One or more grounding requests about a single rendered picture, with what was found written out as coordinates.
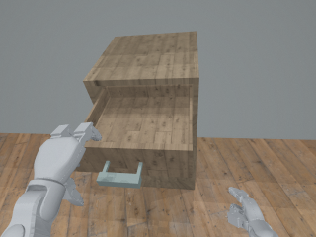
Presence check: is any drawer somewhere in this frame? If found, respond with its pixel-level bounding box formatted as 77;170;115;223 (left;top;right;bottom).
74;84;193;178

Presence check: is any right robot forearm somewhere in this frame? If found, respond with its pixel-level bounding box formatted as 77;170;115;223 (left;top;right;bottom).
248;219;279;237

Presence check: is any cabinet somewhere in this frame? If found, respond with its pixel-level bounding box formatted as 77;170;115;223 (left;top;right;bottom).
83;31;199;190

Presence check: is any handle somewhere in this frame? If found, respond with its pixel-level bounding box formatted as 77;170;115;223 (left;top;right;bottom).
96;160;143;189

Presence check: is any robot right hand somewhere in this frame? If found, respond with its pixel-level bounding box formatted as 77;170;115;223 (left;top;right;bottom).
227;187;265;232

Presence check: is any robot left hand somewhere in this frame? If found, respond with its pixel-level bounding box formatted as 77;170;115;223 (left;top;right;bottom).
34;122;102;206

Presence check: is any left robot forearm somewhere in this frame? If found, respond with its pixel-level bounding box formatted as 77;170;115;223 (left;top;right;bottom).
1;178;66;237

